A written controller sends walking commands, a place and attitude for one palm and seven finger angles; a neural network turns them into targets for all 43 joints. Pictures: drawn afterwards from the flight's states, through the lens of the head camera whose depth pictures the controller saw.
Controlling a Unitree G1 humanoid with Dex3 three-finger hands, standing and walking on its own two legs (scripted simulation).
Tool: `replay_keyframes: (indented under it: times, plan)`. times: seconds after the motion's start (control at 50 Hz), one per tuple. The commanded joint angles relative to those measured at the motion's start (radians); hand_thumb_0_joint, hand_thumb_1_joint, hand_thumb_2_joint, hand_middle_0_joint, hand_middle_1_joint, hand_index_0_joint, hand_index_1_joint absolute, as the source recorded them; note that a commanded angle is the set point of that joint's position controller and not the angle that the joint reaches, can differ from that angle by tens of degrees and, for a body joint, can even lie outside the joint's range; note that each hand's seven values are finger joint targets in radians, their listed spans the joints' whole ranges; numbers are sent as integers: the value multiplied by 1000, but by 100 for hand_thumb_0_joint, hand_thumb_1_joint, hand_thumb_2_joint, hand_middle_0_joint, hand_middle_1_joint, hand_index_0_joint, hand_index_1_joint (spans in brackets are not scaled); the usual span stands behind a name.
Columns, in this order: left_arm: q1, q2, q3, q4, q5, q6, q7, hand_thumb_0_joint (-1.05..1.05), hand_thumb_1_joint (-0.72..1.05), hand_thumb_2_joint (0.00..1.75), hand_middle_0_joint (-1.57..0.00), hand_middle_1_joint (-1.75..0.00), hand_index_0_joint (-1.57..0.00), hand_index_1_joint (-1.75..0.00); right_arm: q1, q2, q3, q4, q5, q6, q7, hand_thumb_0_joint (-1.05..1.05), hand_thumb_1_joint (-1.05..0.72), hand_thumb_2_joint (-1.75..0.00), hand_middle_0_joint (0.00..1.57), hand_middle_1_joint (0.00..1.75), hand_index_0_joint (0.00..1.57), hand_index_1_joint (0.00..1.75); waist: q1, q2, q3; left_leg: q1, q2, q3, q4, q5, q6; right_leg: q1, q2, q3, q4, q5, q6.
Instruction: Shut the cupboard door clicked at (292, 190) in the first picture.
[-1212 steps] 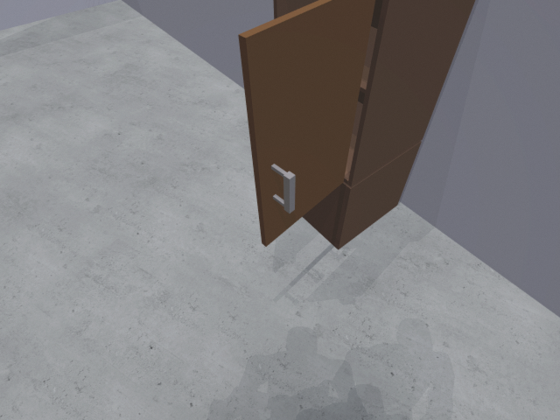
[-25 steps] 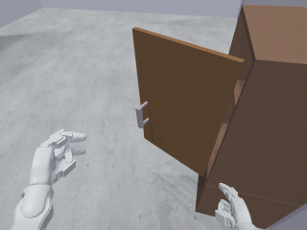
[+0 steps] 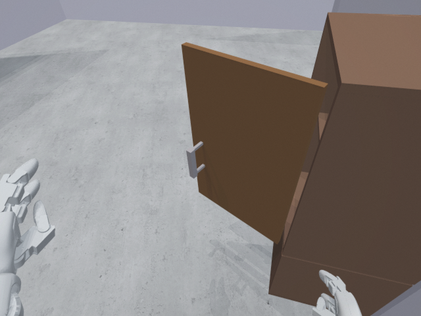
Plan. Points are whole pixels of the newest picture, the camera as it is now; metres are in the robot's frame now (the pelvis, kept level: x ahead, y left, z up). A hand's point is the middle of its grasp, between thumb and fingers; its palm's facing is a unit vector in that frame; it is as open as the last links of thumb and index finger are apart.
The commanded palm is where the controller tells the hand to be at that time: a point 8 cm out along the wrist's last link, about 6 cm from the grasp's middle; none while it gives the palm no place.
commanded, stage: draw the hand back to the body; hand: left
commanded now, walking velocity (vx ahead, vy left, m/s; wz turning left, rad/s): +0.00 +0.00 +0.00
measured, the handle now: (196, 159) +0.61 +0.13 -0.11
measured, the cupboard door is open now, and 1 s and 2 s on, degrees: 65 65 65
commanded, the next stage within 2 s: step back with the hand held close in 0.10 s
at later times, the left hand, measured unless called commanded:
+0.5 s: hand (46, 228) +0.19 +0.27 +0.15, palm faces +0.38 -0.79 -0.48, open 7.4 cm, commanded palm +0.13 +0.31 +0.17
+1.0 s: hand out of the picture +0.12 +0.30 +0.15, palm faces +0.45 -0.77 -0.45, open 7.4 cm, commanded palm +0.06 +0.33 +0.17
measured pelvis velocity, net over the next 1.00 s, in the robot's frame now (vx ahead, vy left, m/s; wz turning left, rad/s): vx -0.08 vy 0.03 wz -0.01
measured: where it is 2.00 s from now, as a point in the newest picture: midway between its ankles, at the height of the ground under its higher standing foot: outside the picture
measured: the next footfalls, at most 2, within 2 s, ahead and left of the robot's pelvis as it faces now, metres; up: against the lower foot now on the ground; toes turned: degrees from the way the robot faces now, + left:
right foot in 2.00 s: -0.21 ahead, -0.10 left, +0.00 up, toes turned +2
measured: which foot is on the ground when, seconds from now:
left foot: down 0.00-1.00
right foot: down 0.00-1.00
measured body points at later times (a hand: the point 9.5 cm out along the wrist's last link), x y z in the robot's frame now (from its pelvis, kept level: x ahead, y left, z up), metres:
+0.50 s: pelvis -0.01 +0.01 +0.00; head -0.01 -0.01 +0.45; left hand +0.16 +0.31 +0.18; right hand +0.16 -0.24 -0.10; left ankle +0.00 +0.09 -0.74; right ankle -0.03 -0.11 -0.74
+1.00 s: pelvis -0.08 +0.03 -0.02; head -0.07 +0.04 +0.43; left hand +0.09 +0.34 +0.18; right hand +0.09 -0.22 -0.09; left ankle +0.00 +0.09 -0.74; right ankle -0.03 -0.11 -0.74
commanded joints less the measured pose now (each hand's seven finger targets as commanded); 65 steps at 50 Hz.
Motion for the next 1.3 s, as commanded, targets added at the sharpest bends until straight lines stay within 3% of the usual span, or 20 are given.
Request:
replay_keyframes:
  times: [0.0, 0.14, 0.2, 0.22, 0.24, 0.26, 0.3, 0.4, 0.5, 0.62, 0.74, 0.84, 0.86, 1.0, 1.04, 1.08, 1.12, 1.18, 1.24, 1.28]
  plan:
    - [-91, 236, 160, -241, 4, -85, 23, 0, 90, 90, -20, -30, -20, -30, -155, -83, -27, -174, 2, -76, -7, 0, -90, -90, 20, 30, 20, 30, 5, 14, -61, 28, 42, -18, -62, 186, -7, -32, -20, 16, -65, 172, 0]
    - [-54, 207, 149, -185, -4, -82, 9, 0, 90, 90, -20, -30, -20, -30, -149, -87, -33, -167, 2, -70, -2, 0, -90, -90, 20, 30, 20, 30, -1, -25, -20, 18, 46, -6, -59, 186, -5, -51, -19, 24, -89, 176, 5]
    - [-67, 208, 147, -193, -4, -83, 7, 0, 90, 90, -20, -30, -20, -30, -149, -87, -35, -173, 2, -65, -3, 0, -90, -90, 20, 30, 20, 30, -1, -26, -41, 30, 44, -3, -59, 184, 0, -47, -21, 26, -82, 176, 8]
    - [-167, 309, 247, -258, 6, -127, 18, 0, 90, 90, -20, -30, -20, -30, -140, -119, -46, -195, 4, -41, 0, 0, -90, -90, 20, 30, 20, 30, -38, -21, -18, -40, 62, -33, 12, 119, 20, -118, -93, 133, -129, 208, 8]
    - [-151, 326, 267, -221, 11, -144, 21, 0, 90, 90, -20, -30, -20, -30, -136, -104, -43, -177, 0, -30, -4, 0, -90, -90, 20, 30, 20, 30, -39, -47, -19, -61, 56, -44, 51, 96, 15, -122, -137, 164, -138, 238, -10]
    - [-68, 246, 192, -164, 10, -147, 13, 0, 90, 90, -20, -30, -20, -30, -133, -102, -45, -168, -3, -18, -3, 0, -90, -90, 20, 30, 20, 30, -50, -88, -28, -61, 53, -38, 83, 97, 10, -153, -161, 165, -131, 254, -15]
    - [-10, 220, 171, -163, 8, -159, 12, 0, 90, 90, -20, -30, -20, -30, -130, -101, -52, -174, -1, 3, 0, 0, -90, -90, 20, 30, 20, 30, -52, -88, -88, -65, 60, -31, 88, 131, 8, -130, -170, 145, -85, 310, -15]
    - [23, 263, 205, -247, 2, -167, 25, 0, 90, 90, -20, -30, -20, -30, -140, -115, -61, -206, 1, 40, -20, 0, -90, -90, 20, 30, 20, 30, -54, -24, -187, -36, 103, -56, 35, 387, 10, -78, -105, 79, 37, 438, 12]
    - [55, 284, 234, -250, -2, -161, 32, 0, 90, 90, -20, -30, -20, -30, -134, -119, -65, -230, 2, 66, -30, 0, -90, -90, 20, 30, 20, 30, -50, -34, -187, -103, 128, -78, 12, 412, 11, -51, -77, 76, 83, 420, 13]
    - [86, 275, 237, -269, -1, -173, 36, 0, 90, 90, -20, -30, -20, -30, -125, -129, -66, -246, -1, 66, -25, 0, -90, -90, 20, 30, 20, 30, -51, 0, -161, -236, 153, -114, -43, 236, 25, -36, -55, 79, 114, 279, 19]
    - [48, 290, 262, -304, 22, -206, 40, 0, 90, 90, -20, -30, -20, -30, -122, -144, -68, -248, -5, 38, -25, 0, -90, -90, 20, 30, 20, 30, -53, 44, -120, -460, 171, -166, -126, -144, 56, 52, -24, 81, 166, 161, 26]
    - [16, 281, 268, -308, 39, -232, 44, 0, 90, 90, -20, -30, -20, -30, -104, -147, -70, -241, -11, 10, -25, 0, -90, -90, 20, 30, 20, 30, -57, 48, -97, -597, 188, -199, -160, -365, 77, 102, -9, 90, 218, 107, 29]
    - [7, 250, 242, -299, 40, -234, 43, 0, 90, 90, -20, -30, -20, -30, -95, -141, -67, -239, -9, 7, -24, 0, -90, -90, 20, 30, 20, 30, -61, 41, -83, -605, 184, -193, -152, -379, 75, 88, -13, 90, 223, 91, 26]
    - [-42, 244, 235, -306, 57, -257, 52, 0, 90, 90, -20, -30, -20, -30, -79, -143, -72, -223, -16, -22, -15, 0, -90, -90, 20, 30, 20, 30, -66, 3, -52, -618, 156, -173, -67, -452, 65, -12, -40, 153, 168, -73, 4]
    - [-37, 276, 264, -315, 60, -267, 56, 0, 90, 90, -20, -30, -20, -30, -74, -144, -76, -212, -24, -28, -13, 0, -90, -90, 20, 30, 20, 30, -66, -27, -54, -581, 134, -161, -18, -399, 53, -61, -70, 199, 118, -78, -12]
    - [-25, 259, 240, -320, 52, -273, 59, 0, 90, 90, -20, -30, -20, -30, -74, -126, -69, -205, -24, -28, -7, 0, -90, -90, 20, 30, 20, 30, -69, -65, -62, -508, 111, -136, 39, -316, 34, -138, -107, 234, 67, -77, -29]
    - [-10, 269, 248, -324, 49, -282, 66, 0, 90, 90, -20, -30, -20, -30, -70, -121, -70, -195, -24, -29, -4, 0, -90, -90, 20, 30, 20, 30, -72, -70, -82, -459, 102, -121, 59, -277, 25, -174, -123, 238, 37, -90, -35]
    - [13, 277, 262, -333, 51, -296, 71, 0, 90, 90, -20, -30, -20, -30, -77, -125, -70, -194, -24, -34, -6, 0, -90, -90, 20, 30, 20, 30, -72, -10, -91, -497, 134, -160, -22, -304, 38, -125, -73, 172, 92, -70, -14]
    - [27, 278, 293, -331, 61, -310, 65, 0, 90, 90, -20, -30, -20, -30, -98, -146, -77, -201, -24, -50, -14, 0, -90, -90, 20, 30, 20, 30, -61, 136, -107, -710, 239, -275, -208, -467, 88, 104, 36, 77, 317, 43, 25]
    - [25, 280, 303, -337, 60, -313, 53, 0, 90, 90, -20, -30, -20, -30, -97, -144, -85, -199, -28, -59, -14, 0, -90, -90, 20, 30, 20, 30, -57, 150, -117, -736, 300, -325, -251, -503, 109, 143, 80, 65, 404, 40, 34]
